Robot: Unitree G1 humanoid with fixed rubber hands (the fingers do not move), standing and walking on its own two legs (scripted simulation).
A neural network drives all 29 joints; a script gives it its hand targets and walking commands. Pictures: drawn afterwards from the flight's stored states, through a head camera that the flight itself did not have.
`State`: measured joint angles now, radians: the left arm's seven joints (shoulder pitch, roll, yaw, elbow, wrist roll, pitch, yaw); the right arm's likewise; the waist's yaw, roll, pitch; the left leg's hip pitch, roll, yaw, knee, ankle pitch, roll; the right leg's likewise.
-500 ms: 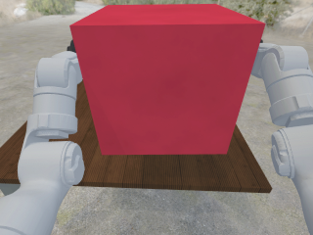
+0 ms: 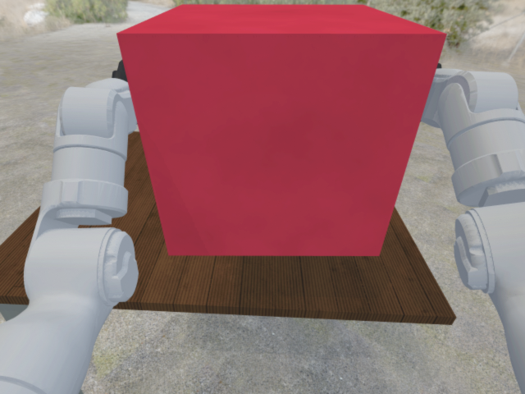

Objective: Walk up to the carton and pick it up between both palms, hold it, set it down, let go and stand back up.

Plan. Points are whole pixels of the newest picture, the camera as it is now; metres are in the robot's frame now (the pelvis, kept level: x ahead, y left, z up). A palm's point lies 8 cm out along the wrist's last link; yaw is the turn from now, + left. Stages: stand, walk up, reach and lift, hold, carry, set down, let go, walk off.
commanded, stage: hold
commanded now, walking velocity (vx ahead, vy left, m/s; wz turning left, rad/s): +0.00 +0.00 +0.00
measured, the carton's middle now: (273, 120) +0.41 +0.00 +0.30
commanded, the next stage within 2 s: none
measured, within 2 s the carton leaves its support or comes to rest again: neither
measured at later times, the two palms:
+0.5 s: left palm (130, 99) +0.38 +0.19 +0.34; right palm (423, 94) +0.37 -0.19 +0.36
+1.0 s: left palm (131, 100) +0.37 +0.19 +0.34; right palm (426, 94) +0.37 -0.19 +0.36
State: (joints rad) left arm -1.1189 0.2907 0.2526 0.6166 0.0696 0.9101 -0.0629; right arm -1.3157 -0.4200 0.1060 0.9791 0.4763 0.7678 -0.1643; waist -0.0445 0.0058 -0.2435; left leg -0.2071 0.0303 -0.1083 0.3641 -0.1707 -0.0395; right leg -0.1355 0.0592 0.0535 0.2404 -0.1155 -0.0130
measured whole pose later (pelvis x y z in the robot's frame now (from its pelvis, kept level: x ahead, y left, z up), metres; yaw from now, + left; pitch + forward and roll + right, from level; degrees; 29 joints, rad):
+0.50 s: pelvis +0.00 +0.00 +0.00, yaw +0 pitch +1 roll -2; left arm -1.11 0.28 0.26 0.61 0.06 0.91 -0.05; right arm -1.30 -0.42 0.11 0.96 0.48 0.77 -0.17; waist -0.05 0.01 -0.24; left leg -0.20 0.03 -0.11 0.37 -0.17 -0.04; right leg -0.13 0.06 0.06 0.24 -0.12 -0.01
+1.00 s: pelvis +0.00 +0.00 +0.00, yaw +0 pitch +0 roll -2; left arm -1.10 0.27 0.28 0.60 0.07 0.91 -0.05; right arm -1.30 -0.42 0.11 0.97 0.48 0.77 -0.17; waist -0.05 0.01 -0.25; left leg -0.20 0.03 -0.11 0.37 -0.17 -0.04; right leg -0.13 0.06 0.06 0.24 -0.12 -0.01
